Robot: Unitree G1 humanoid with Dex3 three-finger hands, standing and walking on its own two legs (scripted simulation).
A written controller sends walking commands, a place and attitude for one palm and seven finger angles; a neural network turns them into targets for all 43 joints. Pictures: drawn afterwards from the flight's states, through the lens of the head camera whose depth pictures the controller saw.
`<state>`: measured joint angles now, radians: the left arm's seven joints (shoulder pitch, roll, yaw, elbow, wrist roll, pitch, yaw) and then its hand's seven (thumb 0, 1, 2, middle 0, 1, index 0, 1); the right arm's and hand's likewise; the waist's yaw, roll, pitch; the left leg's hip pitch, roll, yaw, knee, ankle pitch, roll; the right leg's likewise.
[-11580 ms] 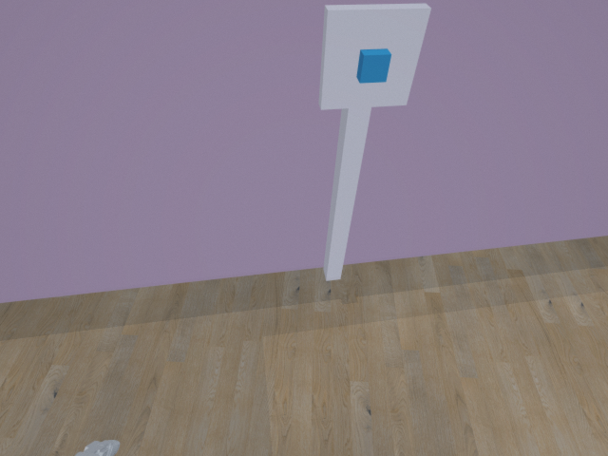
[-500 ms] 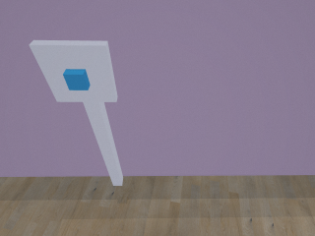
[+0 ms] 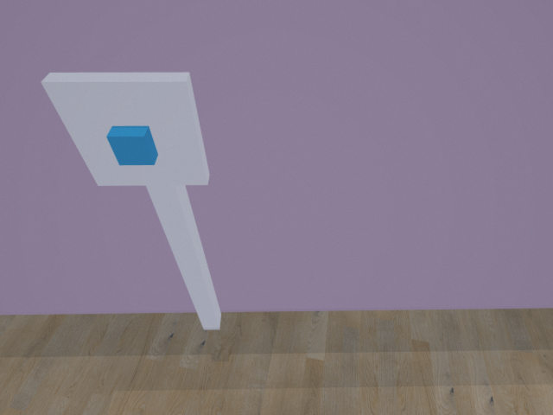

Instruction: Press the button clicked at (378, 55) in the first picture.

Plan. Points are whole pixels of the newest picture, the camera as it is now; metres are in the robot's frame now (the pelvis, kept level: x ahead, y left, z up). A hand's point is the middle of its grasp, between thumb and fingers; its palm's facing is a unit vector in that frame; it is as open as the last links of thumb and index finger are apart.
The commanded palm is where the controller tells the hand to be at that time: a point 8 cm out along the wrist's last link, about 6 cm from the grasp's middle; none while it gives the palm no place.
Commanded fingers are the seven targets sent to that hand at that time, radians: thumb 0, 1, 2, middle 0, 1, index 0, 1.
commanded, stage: look again from close up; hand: left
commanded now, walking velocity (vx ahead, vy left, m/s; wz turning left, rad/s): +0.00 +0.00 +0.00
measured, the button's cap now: (134, 144) +0.50 +0.27 +0.13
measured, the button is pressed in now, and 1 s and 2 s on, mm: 0 0 0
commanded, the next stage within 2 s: come to a stop and stand still in 0.16 s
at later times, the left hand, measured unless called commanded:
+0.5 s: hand out of the picture +0.04 +0.16 -0.17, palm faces -0.01 -0.98 -0.20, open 7.4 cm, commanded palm none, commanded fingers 0.00 0.90 0.90 -0.20 -0.30 -0.20 -0.30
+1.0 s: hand out of the picture +0.04 +0.16 -0.17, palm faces -0.02 -0.97 -0.24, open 7.4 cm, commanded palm none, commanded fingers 0.00 0.90 0.90 -0.20 -0.30 -0.20 -0.30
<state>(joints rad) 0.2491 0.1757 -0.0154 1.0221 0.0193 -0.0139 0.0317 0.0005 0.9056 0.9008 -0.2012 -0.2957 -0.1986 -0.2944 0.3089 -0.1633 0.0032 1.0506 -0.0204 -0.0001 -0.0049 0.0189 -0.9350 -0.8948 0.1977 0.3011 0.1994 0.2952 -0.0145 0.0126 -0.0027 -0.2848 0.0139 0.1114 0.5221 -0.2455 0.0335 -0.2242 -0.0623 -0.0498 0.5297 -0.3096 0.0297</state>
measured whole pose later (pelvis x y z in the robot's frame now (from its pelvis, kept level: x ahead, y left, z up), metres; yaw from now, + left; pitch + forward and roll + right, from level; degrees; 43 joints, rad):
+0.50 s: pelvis +0.03 -0.01 +0.00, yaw -1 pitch +0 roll +1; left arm 0.26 0.17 -0.01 1.08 0.02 0.00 0.04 0.00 0.91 0.90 -0.20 -0.30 -0.20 -0.29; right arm 0.20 -0.17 -0.01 1.09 -0.01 -0.01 -0.02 0.01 -0.91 -0.90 0.20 0.30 0.20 0.30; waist 0.00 -0.02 0.04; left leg -0.23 0.03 0.12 0.49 -0.27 0.01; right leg -0.17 -0.04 -0.04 0.50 -0.34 0.01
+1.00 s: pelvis +0.02 -0.03 +0.00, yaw -1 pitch +0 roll +0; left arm 0.25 0.19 -0.01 1.08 0.02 -0.02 0.04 0.00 0.90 0.90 -0.20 -0.30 -0.20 -0.29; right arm 0.21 -0.20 -0.01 1.08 -0.01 0.00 -0.01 0.01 -0.91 -0.90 0.20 0.30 0.20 0.30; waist -0.01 0.01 0.03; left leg -0.24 0.07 0.10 0.51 -0.26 -0.01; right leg -0.16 -0.01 -0.06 0.47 -0.30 -0.01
